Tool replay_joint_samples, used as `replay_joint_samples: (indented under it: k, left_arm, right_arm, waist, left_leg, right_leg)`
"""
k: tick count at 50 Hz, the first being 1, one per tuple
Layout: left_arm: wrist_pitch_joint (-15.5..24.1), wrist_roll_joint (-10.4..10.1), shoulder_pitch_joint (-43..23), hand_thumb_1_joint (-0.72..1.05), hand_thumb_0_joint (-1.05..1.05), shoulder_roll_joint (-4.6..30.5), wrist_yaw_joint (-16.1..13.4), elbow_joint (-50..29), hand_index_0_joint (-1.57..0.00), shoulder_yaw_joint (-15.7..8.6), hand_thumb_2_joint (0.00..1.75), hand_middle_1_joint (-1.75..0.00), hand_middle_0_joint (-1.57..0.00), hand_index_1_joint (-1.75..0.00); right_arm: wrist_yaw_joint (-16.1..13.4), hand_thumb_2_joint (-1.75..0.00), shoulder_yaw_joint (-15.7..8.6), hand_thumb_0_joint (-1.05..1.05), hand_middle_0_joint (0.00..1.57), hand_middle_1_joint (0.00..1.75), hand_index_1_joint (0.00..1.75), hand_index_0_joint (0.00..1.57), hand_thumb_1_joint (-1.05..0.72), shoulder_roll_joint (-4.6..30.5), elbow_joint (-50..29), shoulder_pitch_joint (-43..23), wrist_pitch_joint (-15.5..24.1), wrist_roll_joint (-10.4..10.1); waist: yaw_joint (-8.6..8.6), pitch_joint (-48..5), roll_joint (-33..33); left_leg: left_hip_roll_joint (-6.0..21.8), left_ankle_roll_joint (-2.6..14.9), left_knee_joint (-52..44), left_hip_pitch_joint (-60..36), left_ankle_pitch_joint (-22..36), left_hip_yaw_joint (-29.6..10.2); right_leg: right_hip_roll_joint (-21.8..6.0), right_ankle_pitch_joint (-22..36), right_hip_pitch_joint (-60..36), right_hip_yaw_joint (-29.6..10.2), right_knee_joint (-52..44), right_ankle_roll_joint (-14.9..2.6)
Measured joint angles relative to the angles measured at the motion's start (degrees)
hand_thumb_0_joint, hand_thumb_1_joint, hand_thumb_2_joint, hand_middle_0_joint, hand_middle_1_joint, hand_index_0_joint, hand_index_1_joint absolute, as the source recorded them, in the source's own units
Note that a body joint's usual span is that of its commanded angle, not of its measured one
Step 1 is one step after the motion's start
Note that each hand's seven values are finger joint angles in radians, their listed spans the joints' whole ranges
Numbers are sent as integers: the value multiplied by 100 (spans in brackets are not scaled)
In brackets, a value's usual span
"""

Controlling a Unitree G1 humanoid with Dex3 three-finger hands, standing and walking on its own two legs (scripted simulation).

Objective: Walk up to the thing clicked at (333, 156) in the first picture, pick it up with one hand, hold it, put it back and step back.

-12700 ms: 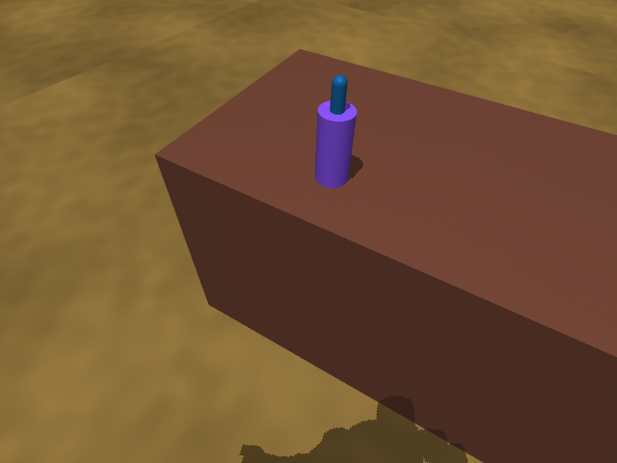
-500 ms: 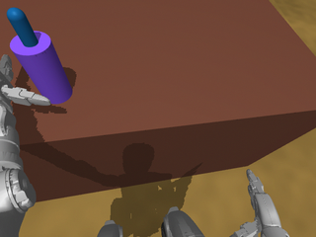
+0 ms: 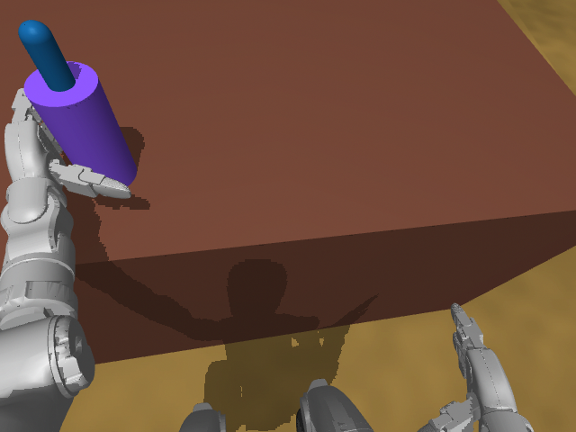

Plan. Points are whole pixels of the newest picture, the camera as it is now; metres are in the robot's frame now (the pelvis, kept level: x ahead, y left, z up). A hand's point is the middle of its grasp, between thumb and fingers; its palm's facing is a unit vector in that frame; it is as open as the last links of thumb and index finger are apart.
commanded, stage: close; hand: left
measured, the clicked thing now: (79, 115) +0.51 +0.21 +0.12
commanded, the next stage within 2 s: settle in 0.70 s
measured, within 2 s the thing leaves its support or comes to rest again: leaves its support in 1.52 s
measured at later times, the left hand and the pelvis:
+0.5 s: hand (88, 142) +0.51 +0.21 +0.07, palm faces +0.18 -0.98 +0.00, open 12.8 cm; pelvis -0.01 +0.00 -0.01, yaw +0 degrees
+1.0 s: hand (91, 144) +0.50 +0.21 +0.07, palm faces +0.17 -0.98 +0.00, open 10.1 cm; pelvis +0.01 +0.00 +0.00, yaw +0 degrees
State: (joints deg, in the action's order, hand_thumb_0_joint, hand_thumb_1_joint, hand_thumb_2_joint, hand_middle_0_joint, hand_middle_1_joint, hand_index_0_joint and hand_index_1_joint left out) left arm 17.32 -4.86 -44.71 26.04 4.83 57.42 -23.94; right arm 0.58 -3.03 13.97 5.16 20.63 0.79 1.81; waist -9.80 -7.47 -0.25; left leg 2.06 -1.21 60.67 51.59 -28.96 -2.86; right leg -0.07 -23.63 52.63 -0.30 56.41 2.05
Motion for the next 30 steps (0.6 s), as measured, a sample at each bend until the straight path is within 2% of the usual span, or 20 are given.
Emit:
replay_joint_samples:
  k: [6,10,18,23,30]
  left_arm:
    - [77,-17,-291,-58,-1,156,-11,280,-33,-191,8,-18,-33,-19]
    - [99,62,-454,-58,-1,325,23,453,-40,-207,10,-23,-39,-23]
    - [147,94,-685,-52,-1,530,162,805,-50,-219,19,-34,-49,-34]
    - [145,104,-610,-45,-1,499,144,785,-61,-149,30,-46,-60,-46]
    - [133,50,-377,-29,-1,252,15,577,-82,0,49,-67,-78,-67]
  right_arm:
    - [85,-4,58,-1,6,5,5,6,52,-62,-171,8,-44,6]
    - [105,-4,88,-1,6,5,5,6,52,-18,-247,11,-72,23]
    - [54,-4,109,-1,6,5,5,6,52,87,-323,-10,-121,46]
    - [61,-4,104,-1,6,5,5,6,52,77,-385,3,-134,56]
    - [46,-4,98,-1,6,5,5,6,51,52,-341,91,-129,16]
  waist:
    - [-41,80,28]
    - [-98,110,47]
    - [-204,53,75]
    - [-187,13,55]
    - [-118,-56,33]
  left_leg:
    - [-17,-7,26,102,30,8]
    - [-18,-20,80,247,43,-7]
    - [4,-41,169,410,28,-33]
    - [3,-39,180,408,18,-42]
    - [0,-24,118,256,-3,-22]
  right_leg:
    - [-14,5,125,-11,74,-9]
    - [-13,13,269,-1,133,-20]
    - [11,10,421,22,200,-37]
    - [10,1,414,31,205,-35]
    - [5,-17,266,15,144,-22]
